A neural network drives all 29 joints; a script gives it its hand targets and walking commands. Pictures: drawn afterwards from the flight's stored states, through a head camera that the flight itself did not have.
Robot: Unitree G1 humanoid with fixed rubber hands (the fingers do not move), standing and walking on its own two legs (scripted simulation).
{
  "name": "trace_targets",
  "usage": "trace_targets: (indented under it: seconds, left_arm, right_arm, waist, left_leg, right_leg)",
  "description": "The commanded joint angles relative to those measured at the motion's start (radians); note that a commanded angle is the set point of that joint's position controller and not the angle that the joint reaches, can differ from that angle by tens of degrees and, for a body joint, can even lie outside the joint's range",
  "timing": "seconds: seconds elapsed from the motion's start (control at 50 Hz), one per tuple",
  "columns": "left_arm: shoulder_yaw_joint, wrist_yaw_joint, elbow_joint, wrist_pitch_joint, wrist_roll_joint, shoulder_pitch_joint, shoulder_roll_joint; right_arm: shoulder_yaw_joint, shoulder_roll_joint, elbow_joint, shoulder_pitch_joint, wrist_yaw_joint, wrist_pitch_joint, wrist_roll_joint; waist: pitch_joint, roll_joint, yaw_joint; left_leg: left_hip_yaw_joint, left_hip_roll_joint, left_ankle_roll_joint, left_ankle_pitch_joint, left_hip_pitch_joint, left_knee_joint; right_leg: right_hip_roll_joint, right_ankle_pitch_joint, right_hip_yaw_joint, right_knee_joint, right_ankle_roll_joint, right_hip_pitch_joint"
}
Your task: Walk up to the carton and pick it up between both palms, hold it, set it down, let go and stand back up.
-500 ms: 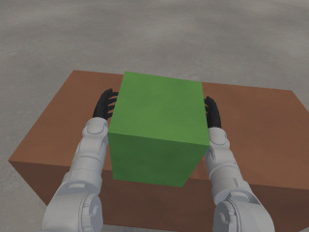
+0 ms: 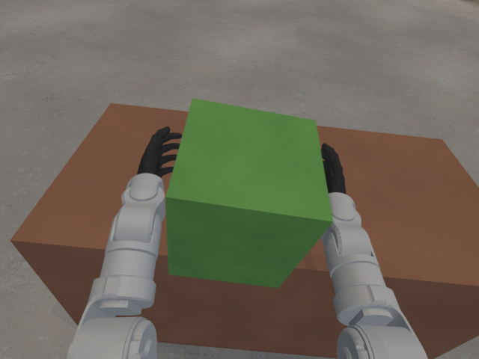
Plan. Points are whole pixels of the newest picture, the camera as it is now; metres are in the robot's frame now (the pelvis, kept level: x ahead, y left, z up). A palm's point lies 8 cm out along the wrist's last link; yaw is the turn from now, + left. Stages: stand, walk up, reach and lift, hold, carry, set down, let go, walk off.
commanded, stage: reach and lift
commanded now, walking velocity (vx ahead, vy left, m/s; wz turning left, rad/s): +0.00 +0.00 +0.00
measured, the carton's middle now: (238, 200) +0.37 +0.00 +0.09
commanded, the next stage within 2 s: hold in 1.24 s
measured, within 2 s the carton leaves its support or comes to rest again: neither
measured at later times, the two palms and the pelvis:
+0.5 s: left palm (145, 163) +0.37 +0.15 +0.16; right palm (331, 185) +0.36 -0.15 +0.14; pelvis +0.00 +0.01 +0.00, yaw +0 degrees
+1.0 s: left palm (141, 160) +0.36 +0.15 +0.18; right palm (333, 178) +0.36 -0.15 +0.16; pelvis +0.00 +0.00 +0.00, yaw +0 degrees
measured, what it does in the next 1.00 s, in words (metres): stands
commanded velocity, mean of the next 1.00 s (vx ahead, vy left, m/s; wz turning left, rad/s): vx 0.00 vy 0.00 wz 0.00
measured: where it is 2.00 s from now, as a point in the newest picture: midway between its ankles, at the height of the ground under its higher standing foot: outside the picture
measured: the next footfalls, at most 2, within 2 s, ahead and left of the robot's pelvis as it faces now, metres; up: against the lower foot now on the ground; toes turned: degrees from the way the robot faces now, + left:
none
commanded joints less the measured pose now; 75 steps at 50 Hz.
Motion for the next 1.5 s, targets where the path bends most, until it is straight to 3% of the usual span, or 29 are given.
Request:
trace_targets:
  seconds: [0.0, 0.18, 0.26, 0.44, 0.72, 0.92, 1.02, 1.2, 1.48]
  left_arm:
    - [-0.36, -0.146, -0.189, -0.001, -0.055, -0.579, -0.423]
    - [-0.425, -0.151, -0.334, 0.066, -0.059, -0.577, -0.436]
    - [-0.467, -0.141, -0.393, 0.091, -0.071, -0.57, -0.441]
    - [-0.432, -0.141, -0.379, 0.165, -0.066, -0.54, -0.42]
    - [-0.426, -0.15, -0.453, 0.217, -0.054, -0.548, -0.405]
    - [-0.418, -0.162, -0.447, 0.238, -0.069, -0.551, -0.39]
    - [-0.417, -0.17, -0.483, 0.248, -0.069, -0.552, -0.388]
    - [-0.424, -0.159, -0.506, 0.279, -0.065, -0.566, -0.382]
    - [-0.44, -0.158, -0.55, 0.302, -0.086, -0.548, -0.382]
  right_arm:
    - [0.34, 0.414, -0.244, -0.622, 0.072, -0.023, 0.043]
    - [0.341, 0.369, -0.338, -0.611, 0.059, 0.008, 0.069]
    - [0.365, 0.352, -0.391, -0.618, 0.056, 0.019, 0.085]
    - [0.374, 0.324, -0.421, -0.641, 0.051, 0.064, 0.111]
    - [0.385, 0.308, -0.453, -0.635, 0.036, 0.09, 0.15]
    - [0.403, 0.314, -0.481, -0.655, 0.015, 0.116, 0.163]
    - [0.425, 0.318, -0.503, -0.645, 0.002, 0.129, 0.188]
    - [0.4, 0.292, -0.482, -0.652, 0.008, 0.148, 0.197]
    - [0.433, 0.292, -0.551, -0.657, -0.006, 0.173, 0.22]
  waist:
    - [-0.359, 0.021, 0.006]
    - [-0.397, 0.091, -0.032]
    - [-0.408, 0.093, -0.041]
    - [-0.341, 0.035, -0.023]
    - [-0.356, 0.072, -0.023]
    - [-0.352, 0.03, -0.029]
    - [-0.37, 0.036, -0.025]
    - [-0.31, 0.064, -0.027]
    - [-0.363, 0.042, -0.023]
  left_leg:
    - [-0.039, 0.0, 0.019, 0.045, 0.179, -0.002]
    - [-0.041, 0.004, -0.019, 0.133, 0.279, 0.02]
    - [-0.046, 0.012, -0.031, 0.165, 0.313, 0.03]
    - [-0.041, 0.02, -0.019, 0.123, 0.31, 0.009]
    - [-0.023, 0.006, -0.023, 0.16, 0.339, 0.008]
    - [-0.02, 0.002, -0.005, 0.141, 0.318, 0.003]
    - [-0.021, -0.001, -0.004, 0.179, 0.321, 0.005]
    - [-0.016, 0.004, -0.02, 0.099, 0.322, -0.009]
    - [-0.017, 0.002, -0.013, 0.161, 0.338, 0.006]
  right_leg:
    - [-0.037, 0.232, 0.045, 0.002, 0.081, 0.081]
    - [-0.02, 0.242, 0.025, -0.009, 0.065, 0.053]
    - [-0.014, 0.238, 0.02, -0.017, 0.059, 0.047]
    - [-0.017, 0.194, 0.015, -0.034, 0.065, 0.054]
    - [-0.02, 0.236, 0.016, -0.036, 0.067, 0.08]
    - [-0.025, 0.253, 0.016, -0.032, 0.077, 0.097]
    - [-0.026, 0.304, 0.019, -0.025, 0.079, 0.12]
    - [-0.022, 0.16, 0.007, -0.045, 0.066, 0.054]
    - [-0.022, 0.226, 0.012, -0.041, 0.073, 0.077]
